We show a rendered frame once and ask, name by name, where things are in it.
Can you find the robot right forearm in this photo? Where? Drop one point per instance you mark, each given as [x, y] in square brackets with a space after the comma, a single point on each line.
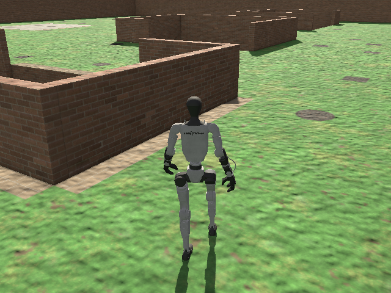
[225, 164]

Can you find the left robot upper arm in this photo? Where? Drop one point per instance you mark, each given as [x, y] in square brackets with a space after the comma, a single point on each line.
[175, 129]

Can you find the right robot foot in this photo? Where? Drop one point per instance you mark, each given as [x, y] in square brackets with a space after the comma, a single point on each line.
[212, 231]

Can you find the robot right shin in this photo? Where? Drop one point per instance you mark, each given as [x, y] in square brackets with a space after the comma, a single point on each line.
[212, 209]

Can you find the robot right hand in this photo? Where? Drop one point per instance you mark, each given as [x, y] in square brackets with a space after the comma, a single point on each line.
[231, 184]

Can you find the robot left forearm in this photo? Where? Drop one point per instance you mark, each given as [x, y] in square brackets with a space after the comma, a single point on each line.
[167, 159]

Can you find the right robot upper arm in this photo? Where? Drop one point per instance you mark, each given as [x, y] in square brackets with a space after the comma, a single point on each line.
[214, 129]

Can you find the robot left hand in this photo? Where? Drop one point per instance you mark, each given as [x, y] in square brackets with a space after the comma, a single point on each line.
[171, 166]

